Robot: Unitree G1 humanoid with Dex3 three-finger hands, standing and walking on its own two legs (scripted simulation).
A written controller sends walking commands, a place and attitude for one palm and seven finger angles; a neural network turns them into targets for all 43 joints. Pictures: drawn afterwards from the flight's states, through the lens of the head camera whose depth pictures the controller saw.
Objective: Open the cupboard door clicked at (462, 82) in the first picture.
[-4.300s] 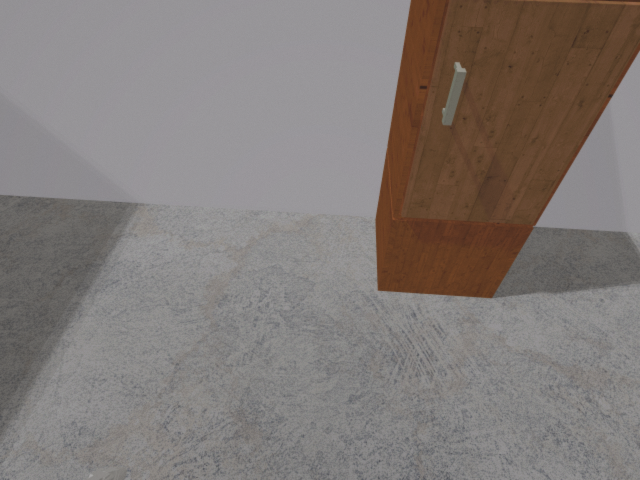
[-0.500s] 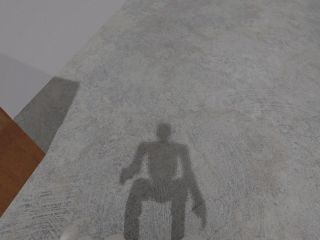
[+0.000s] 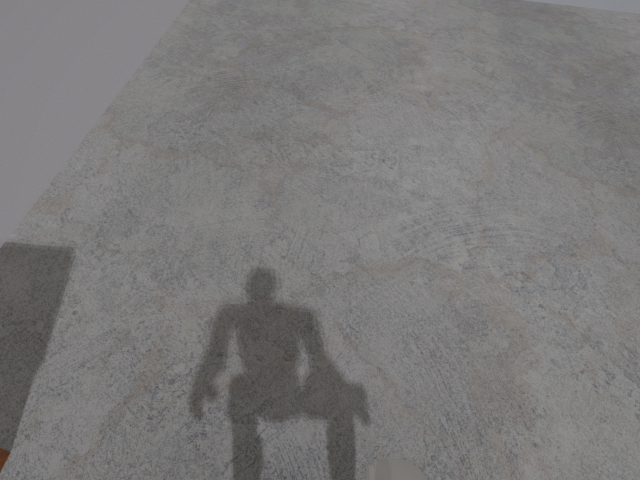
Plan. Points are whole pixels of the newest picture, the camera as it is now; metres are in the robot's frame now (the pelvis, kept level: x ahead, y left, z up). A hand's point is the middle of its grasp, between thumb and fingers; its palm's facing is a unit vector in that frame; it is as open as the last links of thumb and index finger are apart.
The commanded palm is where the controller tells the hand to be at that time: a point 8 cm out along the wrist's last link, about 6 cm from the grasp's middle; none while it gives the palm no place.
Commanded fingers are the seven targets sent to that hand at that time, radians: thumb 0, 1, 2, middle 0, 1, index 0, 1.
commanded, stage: walk to a spot facing it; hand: left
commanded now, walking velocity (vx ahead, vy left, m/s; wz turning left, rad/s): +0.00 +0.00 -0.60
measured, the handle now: out of the picture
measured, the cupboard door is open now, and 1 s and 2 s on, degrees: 0 0 0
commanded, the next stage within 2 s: turn to face it in 0.16 s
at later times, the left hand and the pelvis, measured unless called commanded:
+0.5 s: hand (257, 384) +0.29 +0.11 -0.17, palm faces -0.17 -0.97 -0.19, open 7.4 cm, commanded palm none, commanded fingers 0.00 0.90 0.90 -0.20 -0.30 -0.20 -0.30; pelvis +0.14 -0.03 -0.01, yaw -8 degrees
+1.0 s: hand (192, 426) +0.21 +0.20 -0.17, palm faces +0.16 -0.95 -0.27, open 7.4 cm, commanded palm none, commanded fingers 0.00 0.90 0.90 -0.20 -0.30 -0.20 -0.30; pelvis +0.15 -0.03 +0.00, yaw +7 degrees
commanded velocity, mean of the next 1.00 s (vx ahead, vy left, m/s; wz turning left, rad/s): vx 0.00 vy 0.00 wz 0.32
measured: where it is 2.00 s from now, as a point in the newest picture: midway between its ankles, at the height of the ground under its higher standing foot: outside the picture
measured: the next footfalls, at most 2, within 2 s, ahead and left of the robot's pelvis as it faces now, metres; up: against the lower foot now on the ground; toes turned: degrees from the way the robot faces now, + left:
right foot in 0.24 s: +0.18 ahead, -0.14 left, +0.00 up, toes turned -16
left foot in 0.60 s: +0.24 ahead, +0.07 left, +0.00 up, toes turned +5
